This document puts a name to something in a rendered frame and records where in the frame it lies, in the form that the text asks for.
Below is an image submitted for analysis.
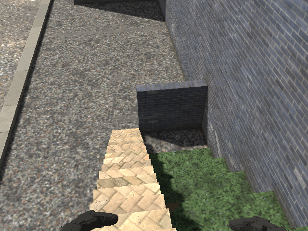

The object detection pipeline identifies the robot right hand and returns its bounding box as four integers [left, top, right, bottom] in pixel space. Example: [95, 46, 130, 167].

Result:
[228, 216, 289, 231]

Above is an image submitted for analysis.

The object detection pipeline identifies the robot left hand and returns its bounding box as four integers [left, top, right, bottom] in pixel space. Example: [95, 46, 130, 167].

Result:
[60, 210, 118, 231]

